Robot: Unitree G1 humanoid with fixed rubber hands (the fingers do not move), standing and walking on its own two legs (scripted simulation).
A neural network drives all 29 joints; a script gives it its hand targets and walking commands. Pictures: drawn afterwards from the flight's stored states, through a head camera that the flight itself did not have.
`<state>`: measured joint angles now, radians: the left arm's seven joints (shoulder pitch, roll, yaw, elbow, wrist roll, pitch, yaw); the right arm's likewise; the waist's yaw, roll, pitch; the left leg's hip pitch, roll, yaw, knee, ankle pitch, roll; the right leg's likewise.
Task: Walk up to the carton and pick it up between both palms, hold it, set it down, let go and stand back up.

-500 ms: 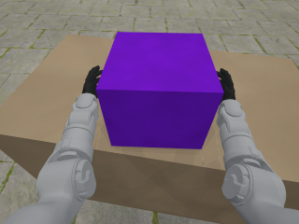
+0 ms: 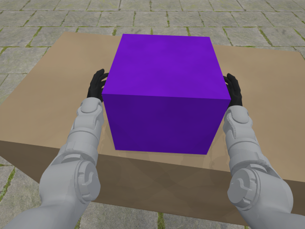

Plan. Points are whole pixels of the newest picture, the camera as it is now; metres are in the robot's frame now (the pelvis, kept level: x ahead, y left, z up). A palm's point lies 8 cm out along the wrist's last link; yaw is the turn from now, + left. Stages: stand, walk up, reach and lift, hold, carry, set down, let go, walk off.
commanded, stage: set down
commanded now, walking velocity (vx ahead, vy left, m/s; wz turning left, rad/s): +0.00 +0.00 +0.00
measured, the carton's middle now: (163, 92) +0.51 -0.03 +0.06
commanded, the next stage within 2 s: none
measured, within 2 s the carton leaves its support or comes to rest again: rests again in 0.64 s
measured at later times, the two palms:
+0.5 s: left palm (95, 99) +0.44 +0.16 +0.10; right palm (230, 105) +0.42 -0.20 +0.10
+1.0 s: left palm (96, 101) +0.44 +0.16 +0.09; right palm (230, 105) +0.42 -0.20 +0.09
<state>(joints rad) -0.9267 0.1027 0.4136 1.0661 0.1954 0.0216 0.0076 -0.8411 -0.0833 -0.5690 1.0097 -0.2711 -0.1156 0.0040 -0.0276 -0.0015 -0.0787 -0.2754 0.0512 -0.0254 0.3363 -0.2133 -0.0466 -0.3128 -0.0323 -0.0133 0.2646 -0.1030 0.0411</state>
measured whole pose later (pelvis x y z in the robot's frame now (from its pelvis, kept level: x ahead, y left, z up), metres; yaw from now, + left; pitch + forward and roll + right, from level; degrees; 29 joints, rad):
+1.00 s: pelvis -0.01 +0.00 +0.00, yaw +0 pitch +10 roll +0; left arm -0.97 0.12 0.51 1.16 0.23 -0.14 -0.02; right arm -0.87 -0.05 -0.64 0.99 -0.35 -0.17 0.01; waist -0.04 -0.01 -0.04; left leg -0.29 0.05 -0.03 0.29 -0.18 -0.05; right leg -0.34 -0.04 -0.02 0.25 -0.08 0.04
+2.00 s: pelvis -0.01 -0.01 -0.01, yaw -2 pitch +20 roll -2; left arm -1.12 0.27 0.00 1.58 -0.25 -0.27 0.05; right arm -1.04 -0.26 0.02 1.39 0.28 -0.20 -0.05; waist -0.01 0.01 -0.23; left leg -0.58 0.08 0.00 0.48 -0.25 -0.06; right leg -0.61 0.00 0.01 0.36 -0.10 0.03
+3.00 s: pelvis -0.06 -0.02 -0.02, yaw +0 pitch +17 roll -1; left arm -1.27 0.50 -0.25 1.32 -0.50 0.09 0.04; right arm -1.17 -0.48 0.08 1.28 0.51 0.09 0.05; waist -0.04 -0.03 -0.20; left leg -0.64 0.06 -0.05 0.53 -0.19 -0.07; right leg -0.66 -0.02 -0.03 0.43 -0.07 0.01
